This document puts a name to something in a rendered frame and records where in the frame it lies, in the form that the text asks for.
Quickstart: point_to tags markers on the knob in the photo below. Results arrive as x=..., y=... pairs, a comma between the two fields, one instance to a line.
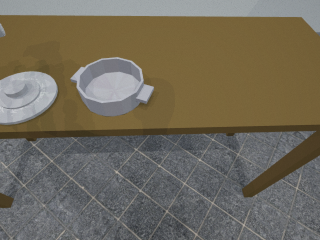
x=14, y=88

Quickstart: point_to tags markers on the lid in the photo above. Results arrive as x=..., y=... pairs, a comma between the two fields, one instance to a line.
x=41, y=92

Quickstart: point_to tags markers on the table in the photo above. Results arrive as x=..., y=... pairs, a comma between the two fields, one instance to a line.
x=211, y=75

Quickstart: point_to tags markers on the pot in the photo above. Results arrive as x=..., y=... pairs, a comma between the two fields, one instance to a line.
x=112, y=86

